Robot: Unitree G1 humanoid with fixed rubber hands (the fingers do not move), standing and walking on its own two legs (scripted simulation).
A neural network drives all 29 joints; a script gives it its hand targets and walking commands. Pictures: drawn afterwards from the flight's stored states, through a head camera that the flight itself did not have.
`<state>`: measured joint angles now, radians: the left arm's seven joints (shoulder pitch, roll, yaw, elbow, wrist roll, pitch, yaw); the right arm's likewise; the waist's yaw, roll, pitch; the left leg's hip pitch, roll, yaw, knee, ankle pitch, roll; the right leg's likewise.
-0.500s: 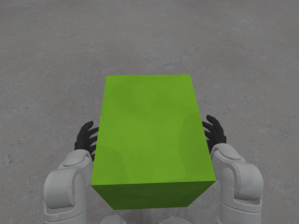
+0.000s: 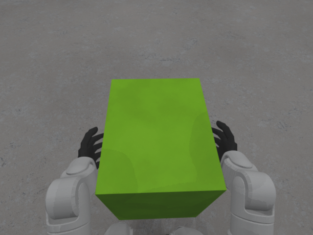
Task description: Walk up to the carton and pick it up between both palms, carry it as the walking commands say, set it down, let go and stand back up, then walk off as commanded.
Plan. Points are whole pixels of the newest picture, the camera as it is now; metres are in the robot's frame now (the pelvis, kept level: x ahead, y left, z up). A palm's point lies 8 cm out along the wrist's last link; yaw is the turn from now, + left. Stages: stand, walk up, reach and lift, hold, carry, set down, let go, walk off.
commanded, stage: carry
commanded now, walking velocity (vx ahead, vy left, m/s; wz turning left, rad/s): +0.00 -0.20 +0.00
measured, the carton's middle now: (156, 153) +0.31 +0.00 +0.01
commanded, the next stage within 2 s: none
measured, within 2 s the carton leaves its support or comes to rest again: neither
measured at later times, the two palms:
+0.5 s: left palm (105, 189) +0.20 +0.10 +0.08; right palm (256, 177) +0.22 -0.20 +0.08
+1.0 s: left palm (147, 206) +0.16 +0.02 +0.09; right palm (310, 201) +0.17 -0.28 +0.08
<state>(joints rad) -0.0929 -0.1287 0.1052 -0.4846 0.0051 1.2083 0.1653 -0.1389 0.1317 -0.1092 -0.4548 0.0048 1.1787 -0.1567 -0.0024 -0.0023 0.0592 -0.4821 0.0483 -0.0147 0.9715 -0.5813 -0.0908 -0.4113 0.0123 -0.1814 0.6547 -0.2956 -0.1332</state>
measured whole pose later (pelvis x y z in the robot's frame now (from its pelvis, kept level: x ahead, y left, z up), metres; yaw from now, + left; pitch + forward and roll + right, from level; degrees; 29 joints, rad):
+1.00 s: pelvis -0.10 -0.12 +0.00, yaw -1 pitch +1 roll +3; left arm -0.12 -0.13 0.11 -0.37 0.07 1.20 0.13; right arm -0.17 0.13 -0.11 -0.34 -0.06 1.18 -0.13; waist 0.00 0.00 -0.03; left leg -0.33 0.04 0.01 0.63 -0.34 -0.06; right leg -0.41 0.01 -0.08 0.70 -0.31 -0.01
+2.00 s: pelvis -0.14 -0.06 +0.00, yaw +1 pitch -1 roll +0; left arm -0.10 -0.13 0.12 -0.08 0.10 0.92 0.10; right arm -0.16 0.10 -0.12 -0.06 -0.08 0.91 -0.08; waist 0.00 0.02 -0.03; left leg -0.25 -0.10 0.00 0.64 -0.38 0.08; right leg -0.41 -0.03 -0.10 0.60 -0.18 -0.04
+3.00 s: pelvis -0.14 -0.07 +0.00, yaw +1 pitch -1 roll +0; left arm -0.10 -0.13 0.12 -0.02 0.09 0.86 0.10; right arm -0.16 0.10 -0.12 -0.01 -0.08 0.86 -0.08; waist 0.00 0.03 -0.03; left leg -0.25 -0.10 0.00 0.64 -0.38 0.09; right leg -0.41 -0.03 -0.10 0.60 -0.18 -0.04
